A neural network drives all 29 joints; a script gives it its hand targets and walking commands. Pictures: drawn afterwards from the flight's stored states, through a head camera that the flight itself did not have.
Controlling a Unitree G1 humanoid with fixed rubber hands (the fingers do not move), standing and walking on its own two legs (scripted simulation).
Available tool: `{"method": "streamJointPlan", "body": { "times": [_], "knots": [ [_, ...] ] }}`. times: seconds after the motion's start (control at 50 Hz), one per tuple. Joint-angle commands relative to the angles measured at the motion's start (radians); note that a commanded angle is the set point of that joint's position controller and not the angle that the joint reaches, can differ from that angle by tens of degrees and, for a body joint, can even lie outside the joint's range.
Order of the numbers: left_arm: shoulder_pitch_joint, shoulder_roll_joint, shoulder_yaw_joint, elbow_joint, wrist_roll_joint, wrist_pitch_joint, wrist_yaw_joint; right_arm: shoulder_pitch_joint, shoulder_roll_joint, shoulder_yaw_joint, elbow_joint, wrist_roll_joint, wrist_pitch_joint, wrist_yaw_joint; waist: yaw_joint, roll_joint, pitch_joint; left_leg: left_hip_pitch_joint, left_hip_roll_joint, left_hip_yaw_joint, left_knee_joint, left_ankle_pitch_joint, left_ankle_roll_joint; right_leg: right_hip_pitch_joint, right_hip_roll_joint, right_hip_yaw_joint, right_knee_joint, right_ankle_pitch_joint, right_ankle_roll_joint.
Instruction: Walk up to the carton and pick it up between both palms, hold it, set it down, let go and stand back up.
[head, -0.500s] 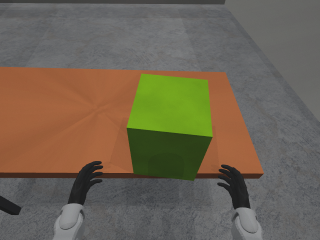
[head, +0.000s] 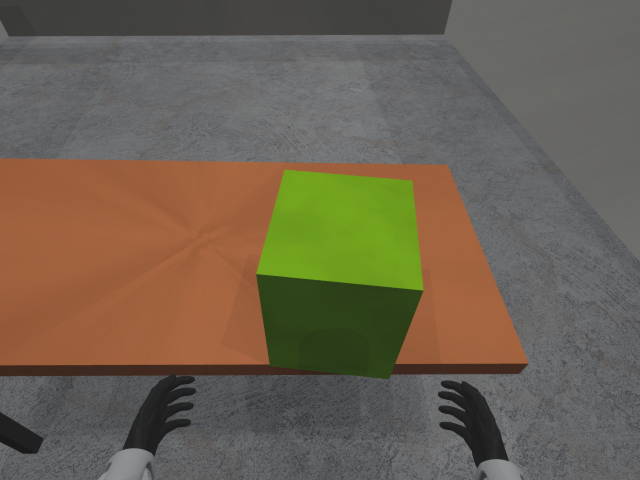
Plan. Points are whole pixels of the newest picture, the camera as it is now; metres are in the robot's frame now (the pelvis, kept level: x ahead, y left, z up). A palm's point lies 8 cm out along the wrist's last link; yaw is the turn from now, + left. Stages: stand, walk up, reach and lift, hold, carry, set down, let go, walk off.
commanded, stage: set down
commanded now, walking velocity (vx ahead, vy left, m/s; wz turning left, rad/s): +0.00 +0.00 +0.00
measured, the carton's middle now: (338, 277) +0.43 -0.01 -0.02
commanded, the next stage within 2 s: let go in 0.72 s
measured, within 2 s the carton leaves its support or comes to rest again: neither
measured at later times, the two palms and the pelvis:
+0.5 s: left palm (156, 479) +0.16 +0.22 -0.07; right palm out of the picture +0.14 -0.23 -0.08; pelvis -0.01 -0.01 +0.00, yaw -1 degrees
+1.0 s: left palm out of the picture +0.15 +0.20 -0.07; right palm out of the picture +0.12 -0.25 -0.08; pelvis -0.02 -0.02 +0.00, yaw -2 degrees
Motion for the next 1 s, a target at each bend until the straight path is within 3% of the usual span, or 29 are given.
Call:
{"method": "streamJointPlan", "body": {
  "times": [0.0,0.1,0.18,0.2,0.24,0.34,0.36,0.46,0.56,0.6,0.66,0.74,0.86,0.94,0.98],
  "knots": [
    [-0.051,0.072,0.026,-0.181,0.03,0.068,0.011,-0.034,-0.092,-0.036,-0.155,-0.031,0.042,0.0,0.003,0.08,-0.066,0.125,0.029,-0.07,-0.043,0.397,-0.051,-0.02,-0.051,0.108,-0.103,0.223,0.002],
    [-0.008,0.07,0.028,-0.222,0.053,0.132,0.024,0.009,-0.107,-0.058,-0.167,-0.053,0.083,0.014,0.008,0.079,-0.058,0.138,0.032,-0.061,-0.054,0.399,-0.044,-0.019,-0.048,0.111,-0.106,0.238,0.007],
    [0.015,0.066,0.022,-0.238,0.048,0.134,0.028,0.038,-0.119,-0.072,-0.193,-0.077,0.088,0.027,0.004,0.052,-0.086,0.136,0.034,-0.059,-0.047,0.393,-0.04,-0.017,-0.05,0.114,-0.104,0.253,0.01],
    [0.017,0.061,0.022,-0.242,0.05,0.138,0.031,0.029,-0.116,-0.061,-0.2,-0.068,0.091,0.029,0.017,0.055,-0.096,0.121,0.032,-0.057,-0.044,0.403,-0.038,-0.009,-0.051,0.116,-0.093,0.279,0.015],
    [0.033,0.067,0.016,-0.245,0.052,0.145,0.034,0.04,-0.125,-0.063,-0.199,-0.067,0.092,0.034,0.007,0.053,-0.103,0.136,0.035,-0.054,-0.044,0.404,-0.036,-0.005,-0.053,0.12,-0.093,0.303,0.018],
    [0.054,0.066,0.019,-0.225,0.063,0.195,0.026,0.063,-0.126,-0.036,-0.18,-0.067,0.126,0.037,0.0,0.027,-0.048,0.1,0.032,-0.054,-0.073,0.289,-0.017,0.004,-0.077,0.145,-0.098,0.306,0.031],
    [0.051,0.065,0.024,-0.22,0.065,0.203,0.027,0.052,-0.132,-0.041,-0.185,-0.067,0.131,0.038,0.01,0.023,-0.041,0.086,0.031,-0.051,-0.077,0.276,-0.015,0.01,-0.075,0.14,-0.096,0.287,0.034],
    [0.048,0.061,0.019,-0.23,0.067,0.232,0.035,0.062,-0.15,-0.073,-0.193,-0.096,0.147,0.049,-0.005,0.003,-0.039,0.089,0.032,-0.04,-0.085,0.234,-0.013,-0.015,-0.064,0.132,-0.105,0.24,0.035],
    [0.049,0.064,0.022,-0.252,0.087,0.245,0.055,0.07,-0.151,-0.076,-0.203,-0.104,0.151,0.066,-0.008,0.025,-0.062,0.089,0.027,-0.039,-0.078,0.21,-0.009,-0.022,-0.079,0.141,-0.089,0.253,0.04],
    [0.045,0.055,0.01,-0.237,0.073,0.26,0.057,0.057,-0.156,-0.083,-0.207,-0.116,0.159,0.07,0.0,-0.004,-0.055,0.071,0.028,-0.039,-0.074,0.208,-0.013,-0.015,-0.07,0.133,-0.085,0.255,0.039],
    [0.037,0.054,0.001,-0.232,0.065,0.268,0.058,0.062,-0.156,-0.083,-0.205,-0.118,0.167,0.073,-0.012,0.003,-0.031,0.027,0.032,-0.038,-0.083,0.163,0.001,0.001,-0.088,0.155,-0.078,0.276,0.056],
    [0.033,0.057,0.004,-0.247,0.077,0.28,0.063,0.07,-0.171,-0.094,-0.202,-0.114,0.181,0.081,-0.013,0.025,-0.049,0.025,0.029,-0.036,-0.075,0.164,-0.006,0.009,-0.085,0.154,-0.071,0.252,0.051],
    [0.015,0.067,0.002,-0.25,0.07,0.275,0.066,0.069,-0.161,-0.093,-0.213,-0.111,0.184,0.09,-0.01,0.01,-0.062,-0.033,0.034,-0.035,-0.078,0.123,0.004,0.029,-0.099,0.178,-0.05,0.249,0.071],
    [0.03,0.061,0.003,-0.235,0.074,0.284,0.074,0.064,-0.181,-0.099,-0.194,-0.116,0.182,0.103,-0.002,0.01,-0.052,0.003,0.022,-0.032,-0.069,0.142,-0.004,0.01,-0.085,0.158,-0.046,0.267,0.054],
    [0.02,0.047,-0.005,-0.238,0.067,0.289,0.07,0.058,-0.198,-0.102,-0.2,-0.116,0.182,0.104,-0.014,0.01,-0.049,0.015,0.029,-0.029,-0.063,0.16,-0.01,-0.005,-0.076,0.143,-0.051,0.254,0.051]
  ]
}}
